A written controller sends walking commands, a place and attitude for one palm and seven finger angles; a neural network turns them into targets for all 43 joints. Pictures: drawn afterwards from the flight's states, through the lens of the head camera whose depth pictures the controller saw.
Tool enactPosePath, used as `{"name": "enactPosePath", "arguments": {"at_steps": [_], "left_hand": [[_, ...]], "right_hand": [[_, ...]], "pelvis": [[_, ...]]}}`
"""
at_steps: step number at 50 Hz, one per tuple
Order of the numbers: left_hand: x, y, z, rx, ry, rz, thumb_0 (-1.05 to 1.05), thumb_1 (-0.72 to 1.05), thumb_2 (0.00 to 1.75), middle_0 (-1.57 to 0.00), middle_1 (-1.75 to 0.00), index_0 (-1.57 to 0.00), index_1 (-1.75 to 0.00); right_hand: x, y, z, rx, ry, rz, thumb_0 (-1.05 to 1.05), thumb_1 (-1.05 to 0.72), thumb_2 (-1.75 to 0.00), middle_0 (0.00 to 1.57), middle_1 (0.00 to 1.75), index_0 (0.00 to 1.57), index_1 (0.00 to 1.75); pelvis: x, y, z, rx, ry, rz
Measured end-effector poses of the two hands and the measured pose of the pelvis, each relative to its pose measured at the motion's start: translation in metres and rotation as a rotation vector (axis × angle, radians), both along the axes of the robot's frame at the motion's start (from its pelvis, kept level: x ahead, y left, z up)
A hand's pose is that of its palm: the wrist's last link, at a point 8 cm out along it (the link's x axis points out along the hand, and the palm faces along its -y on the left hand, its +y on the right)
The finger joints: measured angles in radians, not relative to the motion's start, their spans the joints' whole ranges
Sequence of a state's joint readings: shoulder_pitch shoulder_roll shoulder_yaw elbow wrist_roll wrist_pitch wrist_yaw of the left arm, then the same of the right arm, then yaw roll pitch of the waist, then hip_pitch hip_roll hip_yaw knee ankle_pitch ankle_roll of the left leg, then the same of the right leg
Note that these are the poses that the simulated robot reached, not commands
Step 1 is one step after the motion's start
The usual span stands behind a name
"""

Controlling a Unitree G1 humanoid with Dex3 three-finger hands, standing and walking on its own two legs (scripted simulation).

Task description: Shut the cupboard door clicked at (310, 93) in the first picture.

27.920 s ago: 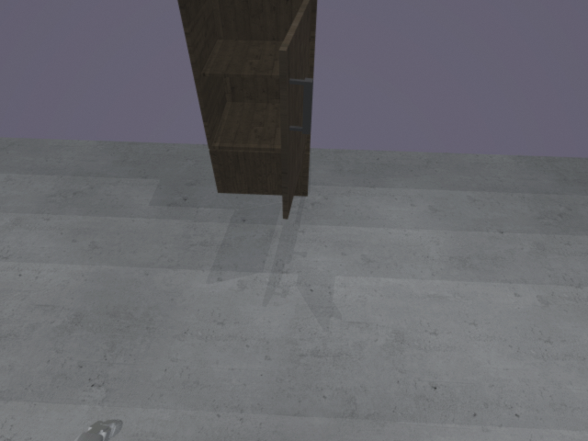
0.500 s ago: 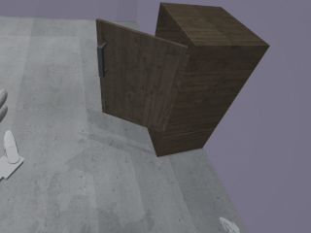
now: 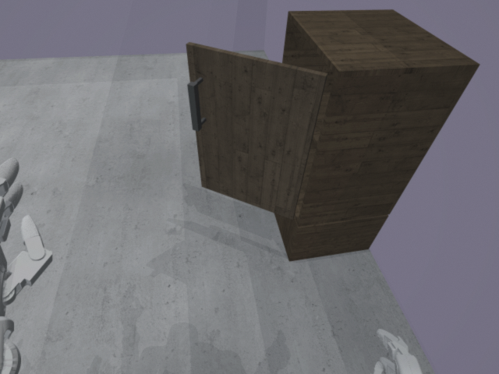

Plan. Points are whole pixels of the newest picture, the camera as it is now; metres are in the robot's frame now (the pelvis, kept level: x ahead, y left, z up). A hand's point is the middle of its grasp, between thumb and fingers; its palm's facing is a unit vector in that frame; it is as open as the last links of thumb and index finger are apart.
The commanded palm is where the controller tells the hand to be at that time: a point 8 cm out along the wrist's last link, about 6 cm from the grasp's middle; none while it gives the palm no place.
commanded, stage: stop stepping back and stand still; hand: left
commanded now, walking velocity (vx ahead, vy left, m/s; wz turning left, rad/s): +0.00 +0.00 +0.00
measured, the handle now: (198, 104) +0.87 +0.24 -0.04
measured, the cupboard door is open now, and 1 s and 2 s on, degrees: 55 55 55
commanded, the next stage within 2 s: let the arm hang, fingers relaxed in 0.12 s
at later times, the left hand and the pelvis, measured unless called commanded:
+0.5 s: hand out of the picture +0.05 +0.20 -0.16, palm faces +0.02 -0.98 -0.19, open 7.4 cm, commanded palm none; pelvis -0.02 +0.02 -0.01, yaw +3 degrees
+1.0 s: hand out of the picture -0.11 +0.22 -0.16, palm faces +0.09 -0.97 -0.21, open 7.4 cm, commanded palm none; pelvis -0.05 +0.05 +0.01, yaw +3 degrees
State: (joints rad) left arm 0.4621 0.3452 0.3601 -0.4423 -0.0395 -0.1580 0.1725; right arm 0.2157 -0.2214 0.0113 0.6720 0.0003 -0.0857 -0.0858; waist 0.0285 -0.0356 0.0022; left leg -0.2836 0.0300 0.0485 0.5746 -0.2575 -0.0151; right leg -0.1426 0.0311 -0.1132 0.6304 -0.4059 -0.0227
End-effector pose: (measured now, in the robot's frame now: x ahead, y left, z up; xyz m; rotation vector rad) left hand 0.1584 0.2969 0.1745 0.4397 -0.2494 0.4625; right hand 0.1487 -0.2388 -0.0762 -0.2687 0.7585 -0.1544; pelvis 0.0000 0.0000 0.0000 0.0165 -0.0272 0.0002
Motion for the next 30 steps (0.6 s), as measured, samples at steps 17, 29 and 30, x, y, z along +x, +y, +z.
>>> {"name": "enactPosePath", "arguments": {"at_steps": [17,29,30], "left_hand": [[-0.002,0.031,-0.128,-0.079,0.669,0.008,0.00,0.90,0.90,-0.20,-0.30,-0.20,-0.30],[-0.172,-0.047,-0.326,-0.626,1.450,0.080,0.00,0.99,0.90,-0.21,-0.30,-0.20,-0.30],[-0.184,-0.046,-0.328,-0.641,1.478,0.093,0.00,0.99,0.90,-0.21,-0.30,-0.20,-0.30]], "right_hand": [[-0.003,0.011,-0.036,0.065,0.099,0.075,0.01,-0.91,-0.90,0.20,0.30,0.20,0.30],[-0.102,0.016,-0.039,-0.028,0.464,0.009,0.01,-0.91,-0.90,0.20,0.30,0.20,0.30],[-0.110,0.019,-0.039,-0.029,0.488,0.003,0.01,-0.91,-0.90,0.20,0.30,0.20,0.30]], "pelvis": [[-0.005,0.023,-0.006,-0.018,0.049,0.034],[-0.024,0.021,-0.003,-0.020,0.006,0.066],[-0.025,0.023,-0.001,-0.026,0.002,0.069]]}}
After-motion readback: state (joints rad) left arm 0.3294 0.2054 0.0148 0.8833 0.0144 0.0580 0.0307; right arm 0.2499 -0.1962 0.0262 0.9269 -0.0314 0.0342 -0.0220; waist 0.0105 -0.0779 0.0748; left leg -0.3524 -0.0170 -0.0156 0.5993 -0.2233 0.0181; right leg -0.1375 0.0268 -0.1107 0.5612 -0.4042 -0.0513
